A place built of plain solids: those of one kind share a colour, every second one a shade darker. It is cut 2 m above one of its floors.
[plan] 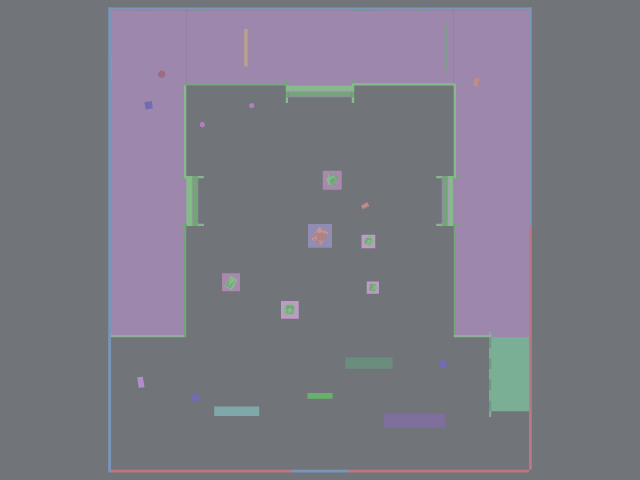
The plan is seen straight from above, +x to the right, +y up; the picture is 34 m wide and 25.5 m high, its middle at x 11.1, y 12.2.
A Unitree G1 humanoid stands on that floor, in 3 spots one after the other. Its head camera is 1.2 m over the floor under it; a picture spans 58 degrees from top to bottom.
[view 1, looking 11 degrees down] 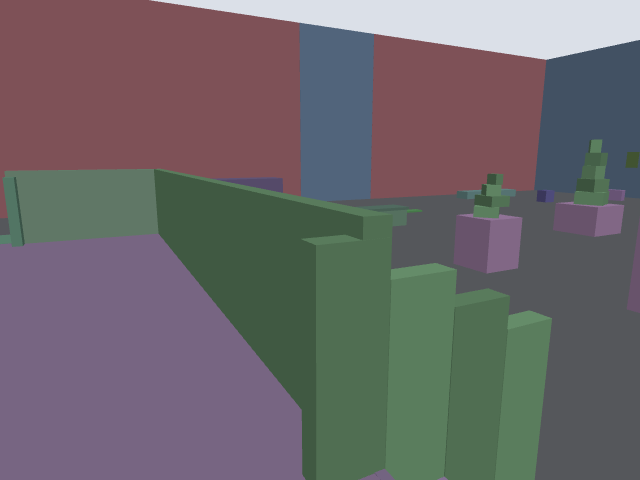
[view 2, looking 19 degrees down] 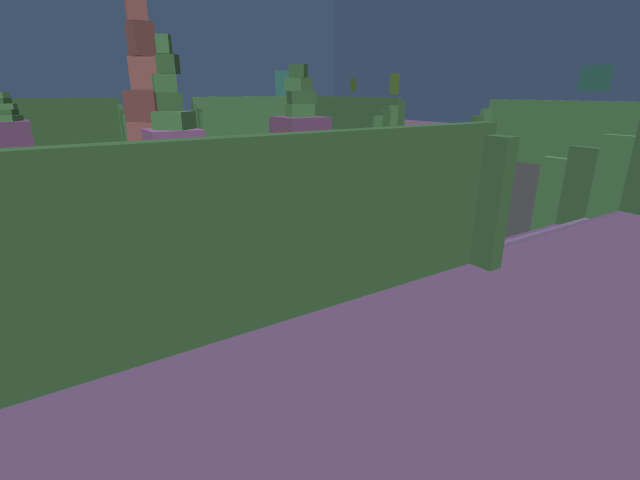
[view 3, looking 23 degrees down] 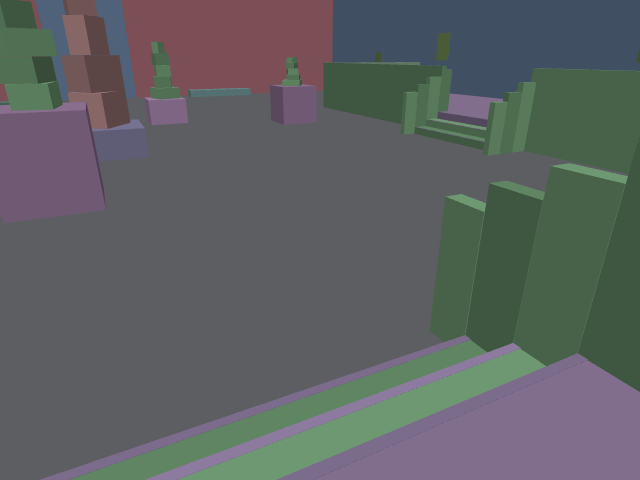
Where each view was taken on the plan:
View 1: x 19.10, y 14.27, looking -117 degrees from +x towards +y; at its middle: piece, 1.47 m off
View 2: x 20.20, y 10.41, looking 147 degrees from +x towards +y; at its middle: piece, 2.37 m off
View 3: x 11.10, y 21.31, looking -116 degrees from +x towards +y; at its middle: ground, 4.25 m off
